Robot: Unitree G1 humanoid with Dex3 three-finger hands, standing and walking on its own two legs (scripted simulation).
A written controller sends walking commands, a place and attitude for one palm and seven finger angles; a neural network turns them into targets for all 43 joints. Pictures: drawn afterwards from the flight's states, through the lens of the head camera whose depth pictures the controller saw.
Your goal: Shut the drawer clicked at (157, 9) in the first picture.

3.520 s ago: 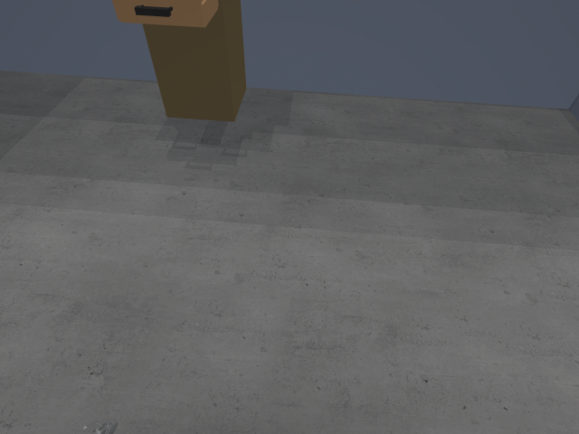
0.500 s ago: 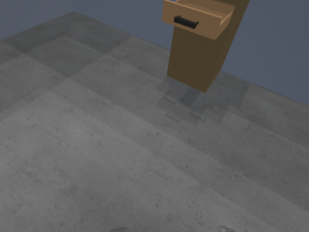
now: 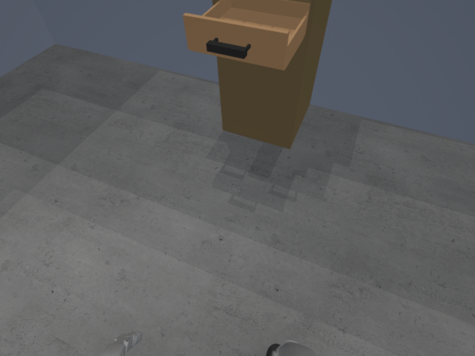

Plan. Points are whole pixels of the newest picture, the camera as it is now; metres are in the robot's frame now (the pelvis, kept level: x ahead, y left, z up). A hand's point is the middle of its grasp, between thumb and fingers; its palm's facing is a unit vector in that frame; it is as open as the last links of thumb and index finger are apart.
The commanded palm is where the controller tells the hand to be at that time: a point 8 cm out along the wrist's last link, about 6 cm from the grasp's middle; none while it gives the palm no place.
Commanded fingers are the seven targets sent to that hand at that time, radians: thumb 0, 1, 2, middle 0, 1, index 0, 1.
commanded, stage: walk to a spot facing it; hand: left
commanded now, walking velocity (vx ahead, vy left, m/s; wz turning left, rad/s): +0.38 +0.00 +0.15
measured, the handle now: (229, 46) +1.07 +0.02 -0.03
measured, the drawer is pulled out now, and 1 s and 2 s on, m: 0.28 0.28 0.28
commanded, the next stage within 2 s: turn to face it in 0.76 s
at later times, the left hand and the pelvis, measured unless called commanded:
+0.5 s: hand out of the picture +0.11 +0.17 -0.17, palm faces +0.25 -0.96 -0.14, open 7.3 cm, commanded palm none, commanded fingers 0.00 0.90 0.90 -0.20 -0.30 -0.20 -0.30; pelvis +0.20 +0.02 +0.01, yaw +9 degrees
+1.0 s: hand (149, 207) +0.48 +0.23 -0.15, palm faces +0.09 -0.97 -0.24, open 7.4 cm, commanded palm none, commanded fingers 0.00 0.90 0.90 -0.20 -0.30 -0.20 -0.30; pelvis +0.40 +0.03 +0.00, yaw +5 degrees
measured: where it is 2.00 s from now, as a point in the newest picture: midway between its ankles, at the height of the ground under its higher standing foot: (228, 300)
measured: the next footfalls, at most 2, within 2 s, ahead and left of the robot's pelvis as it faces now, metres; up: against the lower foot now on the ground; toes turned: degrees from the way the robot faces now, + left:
left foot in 0.52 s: +0.31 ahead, +0.15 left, +0.00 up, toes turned +18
right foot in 1.00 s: +0.56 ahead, -0.06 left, +0.00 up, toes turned -3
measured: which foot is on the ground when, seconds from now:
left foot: down 0.00-0.00, up 0.02-0.50, down 0.52-1.00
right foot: down 0.00-0.52, up 0.54-0.98, down 1.00-1.00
